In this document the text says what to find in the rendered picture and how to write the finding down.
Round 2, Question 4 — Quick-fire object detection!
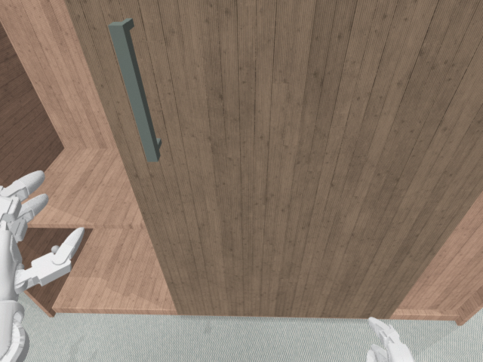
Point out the handle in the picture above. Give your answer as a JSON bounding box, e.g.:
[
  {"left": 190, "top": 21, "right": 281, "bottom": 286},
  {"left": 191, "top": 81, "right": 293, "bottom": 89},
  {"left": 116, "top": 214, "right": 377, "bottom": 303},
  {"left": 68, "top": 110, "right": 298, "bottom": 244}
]
[{"left": 108, "top": 18, "right": 162, "bottom": 162}]

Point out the robot left forearm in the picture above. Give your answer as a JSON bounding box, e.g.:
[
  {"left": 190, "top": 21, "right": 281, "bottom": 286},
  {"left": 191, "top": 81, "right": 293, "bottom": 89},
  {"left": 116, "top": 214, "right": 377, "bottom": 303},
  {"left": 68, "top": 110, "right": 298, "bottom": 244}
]
[{"left": 0, "top": 300, "right": 29, "bottom": 362}]

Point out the wardrobe door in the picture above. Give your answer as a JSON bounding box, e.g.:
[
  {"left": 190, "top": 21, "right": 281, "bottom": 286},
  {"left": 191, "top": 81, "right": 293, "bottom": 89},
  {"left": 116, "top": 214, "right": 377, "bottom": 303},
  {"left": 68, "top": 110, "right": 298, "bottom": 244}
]
[
  {"left": 398, "top": 191, "right": 483, "bottom": 310},
  {"left": 64, "top": 0, "right": 483, "bottom": 319}
]

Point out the robot left hand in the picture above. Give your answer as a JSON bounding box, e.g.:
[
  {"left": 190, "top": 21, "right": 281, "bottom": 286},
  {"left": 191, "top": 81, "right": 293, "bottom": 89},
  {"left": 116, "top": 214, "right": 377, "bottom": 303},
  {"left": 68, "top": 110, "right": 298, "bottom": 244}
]
[{"left": 0, "top": 170, "right": 85, "bottom": 302}]

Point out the robot right hand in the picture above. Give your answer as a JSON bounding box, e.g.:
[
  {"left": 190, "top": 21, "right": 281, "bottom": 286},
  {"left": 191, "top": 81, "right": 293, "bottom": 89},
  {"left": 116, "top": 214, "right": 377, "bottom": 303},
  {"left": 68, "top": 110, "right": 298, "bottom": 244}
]
[{"left": 366, "top": 317, "right": 415, "bottom": 362}]

